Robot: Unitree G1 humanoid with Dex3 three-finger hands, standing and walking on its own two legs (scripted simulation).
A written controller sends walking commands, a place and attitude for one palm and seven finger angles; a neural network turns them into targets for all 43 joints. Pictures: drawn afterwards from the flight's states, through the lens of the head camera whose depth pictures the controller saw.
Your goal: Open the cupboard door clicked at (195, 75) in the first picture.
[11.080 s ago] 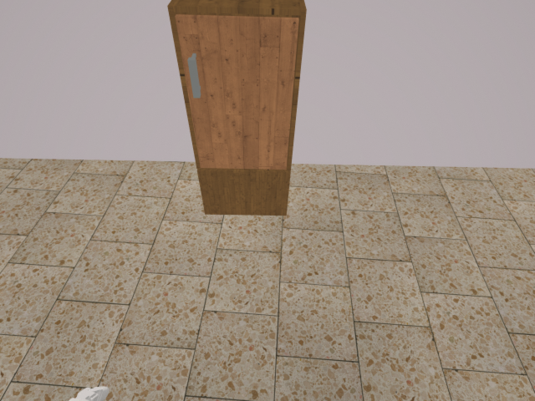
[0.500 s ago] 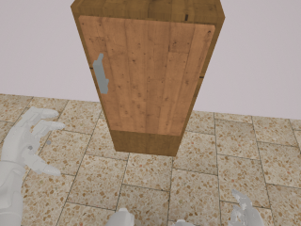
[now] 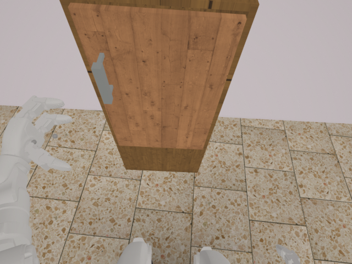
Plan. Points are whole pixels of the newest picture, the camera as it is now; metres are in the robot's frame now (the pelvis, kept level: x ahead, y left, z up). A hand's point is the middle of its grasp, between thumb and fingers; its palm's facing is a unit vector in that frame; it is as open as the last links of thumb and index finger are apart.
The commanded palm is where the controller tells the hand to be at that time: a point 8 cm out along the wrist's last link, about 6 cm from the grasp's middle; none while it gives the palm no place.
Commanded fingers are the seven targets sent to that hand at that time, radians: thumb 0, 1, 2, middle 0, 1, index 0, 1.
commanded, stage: move the hooked fingers beside the handle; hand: left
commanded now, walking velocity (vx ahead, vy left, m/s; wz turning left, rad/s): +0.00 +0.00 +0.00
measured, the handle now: (104, 79) +0.55 +0.20 +0.05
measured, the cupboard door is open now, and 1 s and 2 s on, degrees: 0 0 0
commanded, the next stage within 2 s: slide the fingers in behind the handle in 1.76 s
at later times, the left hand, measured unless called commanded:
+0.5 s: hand (66, 114) +0.43 +0.26 +0.06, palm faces -0.03 -1.00 -0.02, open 14.0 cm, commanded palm +0.41 +0.31 +0.06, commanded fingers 0.00 -0.50 0.30 -0.30 -1.20 -0.30 -1.20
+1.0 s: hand (74, 90) +0.50 +0.26 +0.06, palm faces -0.01 -1.00 -0.02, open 14.0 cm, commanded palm +0.48 +0.31 +0.05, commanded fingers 0.00 -0.50 0.30 -0.30 -1.20 -0.30 -1.20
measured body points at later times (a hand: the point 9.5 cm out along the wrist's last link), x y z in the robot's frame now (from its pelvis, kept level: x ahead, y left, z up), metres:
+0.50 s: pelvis -0.01 +0.01 -0.01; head +0.10 +0.03 +0.43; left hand +0.42 +0.31 +0.06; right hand +0.06 -0.26 -0.11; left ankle +0.03 +0.11 -0.67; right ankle -0.01 -0.11 -0.67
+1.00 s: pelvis -0.01 +0.01 -0.03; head +0.13 +0.04 +0.40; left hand +0.49 +0.32 +0.06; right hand -0.02 -0.27 -0.12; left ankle +0.03 +0.11 -0.67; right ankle -0.01 -0.11 -0.67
